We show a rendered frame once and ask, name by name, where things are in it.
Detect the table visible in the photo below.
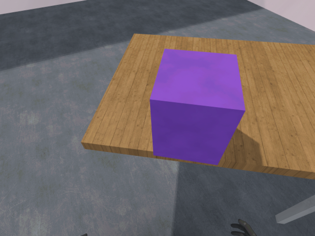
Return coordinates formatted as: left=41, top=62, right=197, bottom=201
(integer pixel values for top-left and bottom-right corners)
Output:
left=81, top=33, right=315, bottom=224

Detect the carton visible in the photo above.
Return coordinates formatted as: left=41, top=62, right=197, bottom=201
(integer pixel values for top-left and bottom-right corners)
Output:
left=150, top=49, right=245, bottom=165

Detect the robot right hand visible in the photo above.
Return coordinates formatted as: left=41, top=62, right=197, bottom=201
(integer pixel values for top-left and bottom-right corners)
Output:
left=231, top=219, right=257, bottom=236

